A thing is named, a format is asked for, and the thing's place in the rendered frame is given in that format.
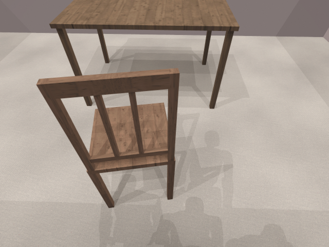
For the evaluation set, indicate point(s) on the chair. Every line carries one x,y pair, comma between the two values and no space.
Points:
123,138

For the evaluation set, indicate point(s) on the table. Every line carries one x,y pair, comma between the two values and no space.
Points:
205,15

